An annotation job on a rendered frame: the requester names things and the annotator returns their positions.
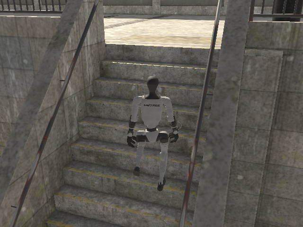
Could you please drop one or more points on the robot right forearm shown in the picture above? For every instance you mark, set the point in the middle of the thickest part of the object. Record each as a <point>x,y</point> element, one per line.
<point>174,126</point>

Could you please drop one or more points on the left robot upper arm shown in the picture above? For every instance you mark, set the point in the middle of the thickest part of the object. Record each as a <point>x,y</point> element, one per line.
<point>135,107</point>

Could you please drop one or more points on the humanoid robot torso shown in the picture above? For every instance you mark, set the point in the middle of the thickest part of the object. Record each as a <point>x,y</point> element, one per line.
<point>151,110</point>

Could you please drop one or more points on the robot right thigh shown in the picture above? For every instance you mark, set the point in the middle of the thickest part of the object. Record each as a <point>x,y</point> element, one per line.
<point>164,141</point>

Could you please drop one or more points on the robot left hand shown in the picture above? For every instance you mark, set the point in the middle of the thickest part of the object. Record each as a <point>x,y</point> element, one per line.
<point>129,141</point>

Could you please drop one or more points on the robot right hand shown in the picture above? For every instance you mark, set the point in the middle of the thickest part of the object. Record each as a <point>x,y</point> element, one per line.
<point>172,135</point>

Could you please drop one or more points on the right robot upper arm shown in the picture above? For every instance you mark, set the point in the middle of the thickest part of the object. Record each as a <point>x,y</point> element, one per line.
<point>169,109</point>

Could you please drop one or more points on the robot left forearm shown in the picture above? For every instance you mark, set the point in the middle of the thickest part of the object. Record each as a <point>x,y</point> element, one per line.
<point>131,128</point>

